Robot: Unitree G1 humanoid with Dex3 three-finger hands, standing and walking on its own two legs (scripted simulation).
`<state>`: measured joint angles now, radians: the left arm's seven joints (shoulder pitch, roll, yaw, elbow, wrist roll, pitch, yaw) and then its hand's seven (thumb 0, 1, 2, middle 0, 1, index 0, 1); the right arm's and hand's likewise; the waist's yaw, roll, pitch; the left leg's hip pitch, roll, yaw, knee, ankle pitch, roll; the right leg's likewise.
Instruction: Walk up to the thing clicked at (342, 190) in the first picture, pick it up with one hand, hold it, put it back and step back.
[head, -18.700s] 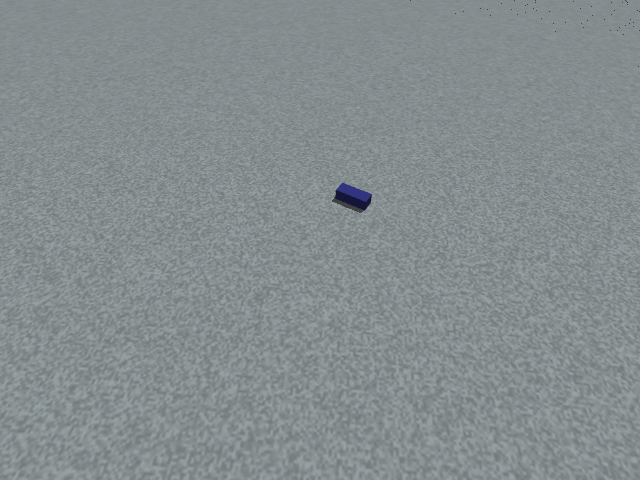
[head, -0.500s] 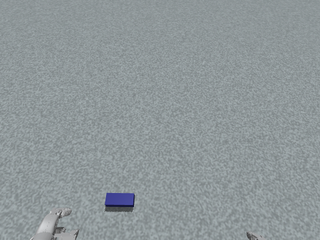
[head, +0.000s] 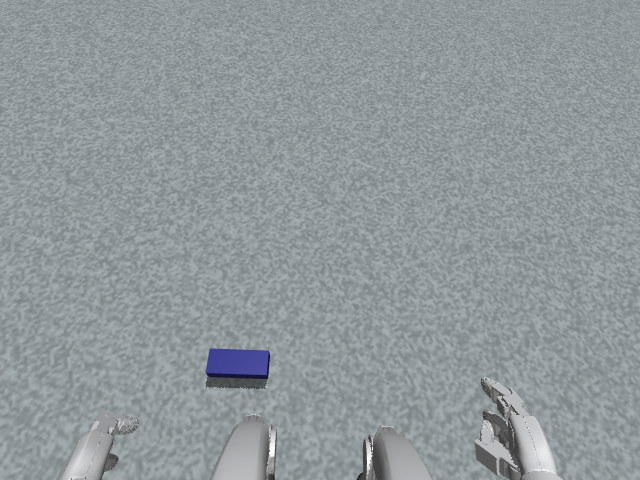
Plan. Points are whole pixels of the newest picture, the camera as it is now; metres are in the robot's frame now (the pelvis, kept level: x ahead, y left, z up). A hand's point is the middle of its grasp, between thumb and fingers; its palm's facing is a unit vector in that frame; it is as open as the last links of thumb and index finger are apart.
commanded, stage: rise first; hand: left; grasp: from above
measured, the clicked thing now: (239, 363) +0.39 +0.21 -0.64
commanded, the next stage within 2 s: none
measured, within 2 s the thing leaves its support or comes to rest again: neither
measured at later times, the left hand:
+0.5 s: hand (179, 405) +0.25 +0.26 -0.36, palm faces -0.46 -0.39 -0.80, open 14.0 cm
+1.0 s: hand (197, 379) +0.32 +0.26 -0.45, palm faces -0.48 -0.11 -0.87, open 14.2 cm
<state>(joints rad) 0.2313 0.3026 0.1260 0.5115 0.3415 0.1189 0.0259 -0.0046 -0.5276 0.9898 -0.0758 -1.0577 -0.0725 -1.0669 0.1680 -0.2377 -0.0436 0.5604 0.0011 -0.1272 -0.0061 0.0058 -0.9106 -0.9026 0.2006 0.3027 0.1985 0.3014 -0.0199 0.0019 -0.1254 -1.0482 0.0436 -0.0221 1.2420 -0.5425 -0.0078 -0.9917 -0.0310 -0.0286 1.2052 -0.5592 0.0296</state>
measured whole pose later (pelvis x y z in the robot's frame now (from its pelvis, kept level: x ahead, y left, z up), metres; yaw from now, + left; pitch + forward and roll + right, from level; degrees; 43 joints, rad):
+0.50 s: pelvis -0.06 -0.01 -0.20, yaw -2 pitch +34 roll -3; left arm -0.33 0.46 0.10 0.82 0.82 -0.13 0.18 0.00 -0.52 1.00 -0.09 -1.04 -0.09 -1.05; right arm 0.06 -0.28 -0.07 0.69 -0.02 -0.13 0.06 0.00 -0.90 -0.90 0.20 0.30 0.20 0.30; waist -0.02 0.01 -0.16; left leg -1.91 0.05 -0.07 1.97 -0.66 -0.02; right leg -1.85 -0.02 -0.03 1.95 -0.70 0.02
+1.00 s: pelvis -0.08 +0.00 -0.29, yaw -5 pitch +33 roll -6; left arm -0.65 0.61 0.10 1.17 1.14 -0.24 0.32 0.00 -0.54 1.04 -0.07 -0.98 -0.07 -0.99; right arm 0.13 -0.27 -0.04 0.77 -0.09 -0.05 0.09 0.00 -0.90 -0.90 0.20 0.30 0.20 0.30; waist -0.11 -0.01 -0.11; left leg -2.19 0.04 -0.12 2.25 -0.64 -0.02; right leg -2.11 0.00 -0.05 2.21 -0.67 0.03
